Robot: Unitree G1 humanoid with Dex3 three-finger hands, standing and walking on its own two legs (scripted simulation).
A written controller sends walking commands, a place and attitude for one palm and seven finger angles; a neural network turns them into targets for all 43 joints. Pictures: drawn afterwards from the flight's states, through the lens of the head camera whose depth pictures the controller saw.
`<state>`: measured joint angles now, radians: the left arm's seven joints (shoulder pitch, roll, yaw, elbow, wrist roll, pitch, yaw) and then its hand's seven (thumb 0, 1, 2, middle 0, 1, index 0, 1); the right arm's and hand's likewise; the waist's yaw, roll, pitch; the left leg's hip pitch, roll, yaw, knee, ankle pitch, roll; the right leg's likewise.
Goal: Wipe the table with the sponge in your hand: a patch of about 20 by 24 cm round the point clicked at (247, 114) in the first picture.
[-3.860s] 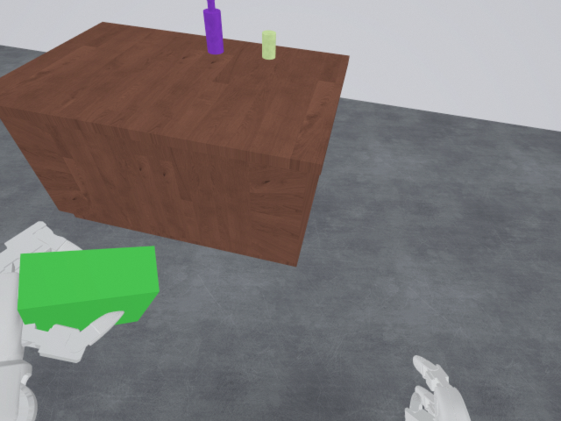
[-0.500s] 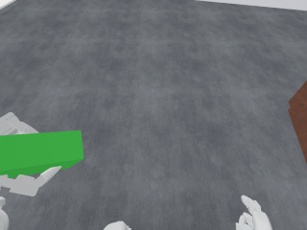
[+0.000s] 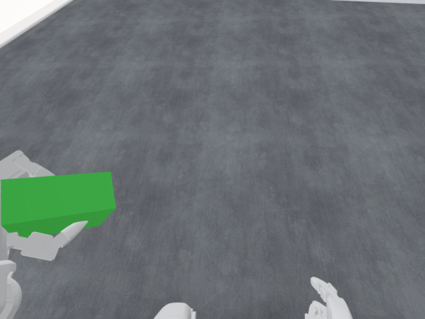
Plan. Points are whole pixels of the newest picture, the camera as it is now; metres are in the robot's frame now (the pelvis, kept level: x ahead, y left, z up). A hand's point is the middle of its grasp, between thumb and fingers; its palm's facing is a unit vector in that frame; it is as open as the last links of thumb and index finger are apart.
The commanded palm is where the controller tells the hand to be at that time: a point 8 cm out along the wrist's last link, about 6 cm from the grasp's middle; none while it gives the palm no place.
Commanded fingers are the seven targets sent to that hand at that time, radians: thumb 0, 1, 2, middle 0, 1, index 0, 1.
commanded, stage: walk around to get in front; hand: left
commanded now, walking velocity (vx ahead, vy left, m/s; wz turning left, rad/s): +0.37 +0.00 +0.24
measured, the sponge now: (75, 205) +0.23 +0.21 +0.17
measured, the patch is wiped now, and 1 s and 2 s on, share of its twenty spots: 0.00 0.00 0.00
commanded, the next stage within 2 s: turn to face it in 1.34 s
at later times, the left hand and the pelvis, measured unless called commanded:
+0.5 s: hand (71, 123) +0.36 +0.26 +0.20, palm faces +0.45 -0.80 -0.40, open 9.0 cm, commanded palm +0.29 +0.29 +0.20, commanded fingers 0.00 0.10 1.30 -1.20 -1.60 -1.20 -1.60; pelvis +0.15 +0.01 +0.01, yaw +3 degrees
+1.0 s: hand (104, 86) +0.47 +0.24 +0.20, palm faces +0.53 -0.72 -0.44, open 9.0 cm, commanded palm +0.40 +0.28 +0.20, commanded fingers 0.00 0.10 1.30 -1.20 -1.60 -1.20 -1.60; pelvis +0.30 -0.03 +0.02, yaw +11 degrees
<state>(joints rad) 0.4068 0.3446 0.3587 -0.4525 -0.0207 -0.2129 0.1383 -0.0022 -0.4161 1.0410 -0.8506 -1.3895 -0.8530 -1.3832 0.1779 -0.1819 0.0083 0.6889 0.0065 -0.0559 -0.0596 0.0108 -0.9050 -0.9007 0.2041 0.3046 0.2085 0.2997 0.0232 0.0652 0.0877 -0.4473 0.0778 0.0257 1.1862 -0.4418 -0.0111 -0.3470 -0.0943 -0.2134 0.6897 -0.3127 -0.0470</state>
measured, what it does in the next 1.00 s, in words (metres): walks ahead: left foot, then right foot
